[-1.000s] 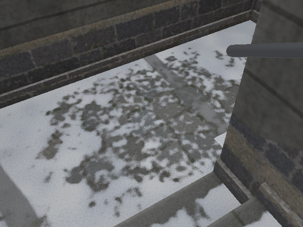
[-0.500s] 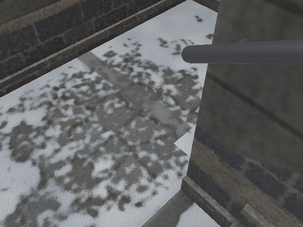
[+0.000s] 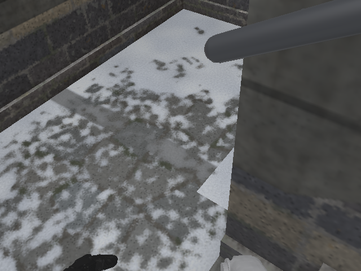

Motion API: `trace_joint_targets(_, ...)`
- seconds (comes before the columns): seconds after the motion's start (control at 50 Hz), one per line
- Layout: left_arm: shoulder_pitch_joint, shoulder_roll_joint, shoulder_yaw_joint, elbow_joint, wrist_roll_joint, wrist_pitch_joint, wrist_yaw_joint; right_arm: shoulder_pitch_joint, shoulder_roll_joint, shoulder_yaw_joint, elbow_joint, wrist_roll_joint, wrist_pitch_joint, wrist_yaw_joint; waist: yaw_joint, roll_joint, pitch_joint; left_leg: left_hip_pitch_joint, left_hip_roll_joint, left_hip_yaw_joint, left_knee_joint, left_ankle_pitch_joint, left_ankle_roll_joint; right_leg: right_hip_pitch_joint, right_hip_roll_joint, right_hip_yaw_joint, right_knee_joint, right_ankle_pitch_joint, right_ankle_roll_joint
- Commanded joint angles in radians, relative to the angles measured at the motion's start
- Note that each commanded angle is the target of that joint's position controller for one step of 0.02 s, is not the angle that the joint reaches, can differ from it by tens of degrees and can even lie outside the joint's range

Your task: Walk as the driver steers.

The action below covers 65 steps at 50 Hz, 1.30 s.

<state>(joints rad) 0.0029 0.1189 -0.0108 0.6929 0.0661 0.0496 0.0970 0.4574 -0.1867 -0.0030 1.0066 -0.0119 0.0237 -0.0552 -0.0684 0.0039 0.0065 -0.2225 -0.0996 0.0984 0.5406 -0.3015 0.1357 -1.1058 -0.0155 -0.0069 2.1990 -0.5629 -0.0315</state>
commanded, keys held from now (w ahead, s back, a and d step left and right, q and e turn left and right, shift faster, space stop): w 1.00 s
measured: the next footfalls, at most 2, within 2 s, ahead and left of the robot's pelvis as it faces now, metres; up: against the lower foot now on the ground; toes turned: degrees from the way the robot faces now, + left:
right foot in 0.22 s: +0.15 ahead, -0.15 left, +0.18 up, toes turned -3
left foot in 0.70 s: +0.23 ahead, +0.14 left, +0.00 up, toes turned +1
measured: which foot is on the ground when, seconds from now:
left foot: down 0.00-0.26, up 0.28-0.68, down 0.70-1.00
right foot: up 0.00-0.20, down 0.22-0.68, up 0.70-1.00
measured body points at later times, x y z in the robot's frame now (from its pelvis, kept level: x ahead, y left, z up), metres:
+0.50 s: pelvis +0.11 -0.01 +0.10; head +0.15 -0.06 +0.54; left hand +0.14 +0.27 +0.00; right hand +0.32 -0.26 -0.02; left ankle +0.15 +0.15 -0.51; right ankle +0.11 -0.15 -0.55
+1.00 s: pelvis +0.23 +0.13 -0.01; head +0.26 +0.10 +0.43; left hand +0.37 +0.36 -0.14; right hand +0.23 -0.10 -0.18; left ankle +0.19 +0.14 -0.73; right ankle +0.28 +0.08 -0.69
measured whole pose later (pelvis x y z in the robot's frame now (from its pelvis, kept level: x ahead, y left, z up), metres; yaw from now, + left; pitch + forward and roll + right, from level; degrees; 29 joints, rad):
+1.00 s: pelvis +0.23 +0.13 -0.01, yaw +1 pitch -1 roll +5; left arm 0.09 0.16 0.02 0.91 0.01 0.07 0.11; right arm 0.35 -0.18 0.00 0.90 -0.02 0.06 -0.03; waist -0.09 -0.03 0.08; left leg -0.15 -0.28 0.09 0.50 -0.34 0.20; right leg -0.56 -0.05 -0.06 1.05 -0.26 -0.06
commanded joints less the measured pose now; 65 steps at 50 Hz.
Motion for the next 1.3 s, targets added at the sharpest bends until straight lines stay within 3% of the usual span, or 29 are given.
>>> trace_joint_targets(0.02, -0.087, 0.004, -0.015, -0.099, 0.011, 0.016, 0.009, 0.056, -0.131, -0.03, -0.047, -0.006, -0.008, -0.002, -0.004, -0.043, 0.055, 0.233, 0.341, -0.447, -0.161, 0.277, 0.268, -0.352, -0.006, 0.023, 0.077, -0.092, 0.024)
trace_joint_targets(0.14, -0.102, 0.029, -0.031, -0.172, 0.003, 0.015, -0.006, -0.037, -0.156, -0.05, -0.105, -0.015, 0.003, -0.008, 0.029, 0.015, 0.02, 0.177, 0.313, -0.304, -0.198, 0.392, 0.205, -0.132, -0.075, 0.034, -0.171, -0.016, 0.01)
trace_joint_targets(0.2, -0.015, 0.055, -0.03, -0.151, -0.012, -0.024, -0.007, -0.213, -0.189, -0.055, -0.208, -0.014, 0.006, -0.002, 0.095, 0.016, -0.063, -0.076, 0.273, -0.122, -0.178, 0.656, 0.107, 0.452, -0.1, 0.03, -0.67, 0.103, -0.048)
trace_joint_targets(0.24, 0.277, 0.105, 0.012, -0.026, -0.012, -0.039, 0.005, -0.249, -0.248, -0.074, -0.218, -0.006, -0.011, 0.029, 0.2, 0.06, -0.206, -0.077, 0.239, -0.071, 0.124, 1.087, 0.071, 0.827, 0.002, -0.009, -0.933, 0.146, -0.04)
trace_joint_targets(0.26, 0.395, 0.317, 0.068, -0.022, 0.017, -0.056, 0.036, -0.264, -0.219, -0.084, -0.258, 0.035, 0.015, 0.057, 0.263, -0.331, -0.182, -0.175, 0.024, -0.027, 0.596, 0.57, -0.07, 0.738, -0.238, 0.482, -1.431, 0.248, -0.053)
trace_joint_targets(0.28, 0.467, 0.365, 0.082, 0.051, 0.01, -0.064, 0.054, -0.249, -0.133, -0.076, -0.266, 0.028, 0.022, 0.069, 0.225, -0.389, -0.178, -0.291, -0.13, -0.25, 0.824, -0.057, -0.075, 0.71, -0.248, 1.043, -1.804, 0.219, -0.081)
trace_joint_targets(0.3, 0.296, 0.335, 0.065, 0.012, -0.005, -0.085, 0.037, -0.238, -0.044, -0.051, -0.292, 0.005, 0.03, 0.059, 0.09, -0.208, -0.014, -0.476, -0.094, -0.397, 1.005, -0.036, -0.092, 0.627, -0.333, 1.114, -1.827, 0.122, -0.117)
trace_joint_targets(0.32, 0.152, 0.284, 0.065, 0.003, -0.027, -0.092, 0.027, -0.218, -0.035, -0.041, -0.282, -0.037, 0.04, 0.047, 0.027, -0.148, 0.028, -0.552, -0.06, -0.362, 1.072, 0.034, -0.089, 0.569, -0.321, 1.019, -1.655, 0.032, -0.143)
trace_joint_targets(0.36, 0.069, 0.158, 0.042, 0.041, -0.037, -0.091, 0.031, -0.293, -0.079, -0.05, -0.301, -0.065, 0.072, 0.016, 0.004, -0.033, 0.071, -0.594, -0.002, -0.323, 1.061, 0.156, -0.109, 0.471, -0.257, 0.613, -1.393, 0.037, -0.108)
trace_joint_targets(0.42, 0.125, 0.181, 0.062, 0.11, -0.024, -0.098, 0.028, -0.353, -0.096, -0.051, -0.337, -0.048, 0.097, 0.029, -0.008, -0.07, 0.046, -0.534, -0.013, -0.258, 0.948, 0.239, -0.157, 0.472, -0.137, 0.303, -1.353, 0.054, -0.022)
trace_joint_targets(0.52, 0.196, 0.249, 0.1, 0.146, -0.014, -0.1, 0.041, -0.445, -0.115, -0.049, -0.38, -0.043, 0.061, 0.06, 0.022, -0.098, 0.015, -0.42, 0.011, -0.227, 0.524, 0.43, -0.177, 0.558, -0.124, 0.205, -1.382, 0.082, -0.018)
trace_joint_targets(0.58, 0.136, 0.251, 0.106, 0.115, -0.025, -0.088, 0.044, -0.453, -0.069, -0.022, -0.359, 0.0, 0.027, 0.101, 0.021, -0.11, -0.044, -0.18, 0.058, -0.168, 0.185, 0.651, -0.135, 0.55, -0.113, 0.128, -1.378, 0.039, -0.004)
trace_joint_targets(0.66, 0.123, 0.264, 0.117, 0.13, -0.005, -0.091, 0.046, -0.353, -0.092, -0.04, -0.298, -0.001, 0.029, 0.103, 0.0, -0.125, -0.039, -0.041, 0.12, -0.166, 0.003, 0.743, -0.085, 0.596, -0.141, 0.132, -1.207, 0.082, -0.001)
trace_joint_targets(0.7, 0.161, 0.226, 0.135, 0.186, -0.008, -0.051, 0.052, -0.003, -0.077, -0.042, -0.147, 0.048, 0.036, 0.122, -0.165, 0.154, -0.036, 0.37, 0.177, -0.199, -0.291, 0.726, 0.0, 0.417, 0.027, -0.064, -0.665, -0.047, 0.004)
trace_joint_targets(0.72, 0.248, 0.16, 0.114, 0.149, -0.013, -0.046, 0.021, 0.053, -0.085, -0.016, -0.101, 0.022, 0.006, 0.131, -0.068, 0.311, -0.003, 0.424, 0.198, -0.2, 0.02, 1.285, -0.059, 0.167, 0.096, -0.124, -0.306, -0.32, 0.035)
trace_joint_targets(0.74, 0.319, 0.173, 0.103, 0.127, -0.025, -0.067, 0.012, 0.018, -0.146, -0.034, -0.101, 0.026, -0.007, 0.112, 0.015, 0.328, -0.025, 0.471, 0.245, -0.284, 0.047, 1.432, -0.066, 0.029, 0.061, -0.077, -0.319, -0.205, 0.03)
trace_joint_targets(0.76, 0.305, 0.205, 0.102, 0.136, -0.024, -0.08, 0.014, -0.024, -0.134, -0.043, -0.124, 0.025, -0.013, 0.09, 0.004, 0.284, -0.053, 0.423, 0.242, -0.307, 0.01, 1.229, -0.044, 0.037, 0.019, -0.064, -0.379, -0.075, 0.037)
trace_joint_targets(0.78, 0.241, 0.254, 0.118, 0.145, -0.034, -0.089, 0.008, -0.151, -0.071, -0.023, -0.187, -0.005, -0.021, 0.08, 0.029, 0.107, -0.018, 0.281, 0.2, -0.268, -0.093, 0.924, -0.047, 0.144, -0.01, -0.054, -0.729, 0.155, 0.062)
trace_joint_targets(0.8, 0.161, 0.24, 0.115, 0.155, -0.036, -0.075, 0.004, -0.187, -0.028, -0.007, -0.199, -0.007, -0.017, 0.063, 0.012, 0.092, -0.004, 0.235, 0.16, -0.272, -0.134, 0.877, -0.077, 0.223, -0.027, -0.071, -0.835, 0.235, 0.078)
trace_joint_targets(0.82, 0.229, 0.213, 0.108, 0.161, -0.047, -0.049, 0.001, -0.231, -0.084, -0.021, -0.208, -0.013, -0.018, 0.037, 0.065, 0.165, -0.03, 0.198, 0.207, -0.315, -0.114, 0.926, -0.028, 0.271, -0.058, -0.057, -0.951, 0.37, 0.077)
trace_joint_targets(0.9, 0.073, 0.224, 0.079, 0.138, -0.086, 0.007, 0.014, -0.198, -0.079, -0.019, -0.199, 0.009, 0.021, 0.032, 0.008, 0.121, -0.049, 0.142, 0.231, -0.369, -0.184, 0.823, -0.029, 0.498, -0.057, -0.039, -1.187, 0.285, 0.009)
trace_joint_targets(0.94, 0.178, 0.236, 0.079, 0.176, -0.062, 0.019, 0.02, -0.193, -0.083, -0.013, -0.192, -0.015, 0.015, 0.021, 0.073, 0.096, -0.043, 0.186, 0.301, -0.378, -0.138, 0.937, 0.015, 0.488, -0.098, 0.028, -1.09, 0.317, -0.045)
trace_joint_targets(1.04, 0.106, 0.22, 0.078, 0.187, -0.05, -0.007, 0.026, -0.063, -0.107, -0.022, -0.158, -0.011, 0.01, 0.0, 0.011, -0.1, -0.031, 0.358, 0.289, -0.395, -0.044, 0.906, 0.048, 0.365, -0.088, 0.078, -1.128, 0.262, -0.061)
trace_joint_targets(1.1, 0.348, 0.218, 0.087, 0.253, -0.054, 0.027, 0.028, -0.223, -0.16, -0.039, -0.197, -0.024, 0.027, 0.025, 0.182, -0.046, -0.002, -0.065, 0.206, -0.316, 0.075, 0.982, -0.051, 0.842, -0.052, 0.075, -1.24, 0.082, -0.166)
trace_joint_targets(1.12, 0.468, 0.235, 0.101, 0.285, -0.054, 0.036, 0.029, -0.317, -0.18, -0.05, -0.209, -0.016, 0.031, 0.032, 0.278, -0.079, 0.002, -0.233, 0.116, -0.251, 0.282, 0.781, -0.106, 1.013, -0.073, 0.105, -1.38, 0.167, -0.239)
trace_joint_targets(1.14, 0.516, 0.249, 0.103, 0.291, -0.052, 0.037, 0.025, -0.351, -0.175, -0.065, -0.238, 0.006, 0.038, 0.038, 0.325, -0.315, 0.013, -0.454, -0.06, -0.089, 0.661, 0.03, -0.174, 1.15, -0.23, 0.317, -1.648, 0.554, -0.355)
trace_joint_targets(1.16, 0.353, 0.258, 0.087, 0.243, -0.053, 0.017, 0.016, -0.207, -0.138, -0.061, -0.25, -0.02, 0.052, 0.035, 0.14, -0.337, 0.035, -0.516, -0.039, -0.225, 0.837, -0.34, -0.191, 0.98, -0.42, 0.639, -1.712, 0.781, -0.422)
trace_joint_targets(1.2, 0.187, 0.26, 0.085, 0.173, -0.04, -0.019, 0.014, -0.221, -0.154, -0.068, -0.247, -0.027, 0.07, 0.048, 0.066, -0.11, 0.068, -0.475, -0.006, -0.359, 0.904, -0.076, -0.199, 0.775, -0.381, 0.587, -1.686, 0.521, -0.36)
trace_joint_targets(1.3, 0.256, 0.331, 0.122, 0.176, -0.031, -0.058, 0.008, -0.301, -0.125, -0.077, -0.285, -0.04, 0.08, 0.094, 0.064, -0.043, 0.049, -0.421, -0.024, -0.291, 0.755, 0.303, -0.172, 0.673, -0.206, 0.292, -1.477, 0.204, -0.178)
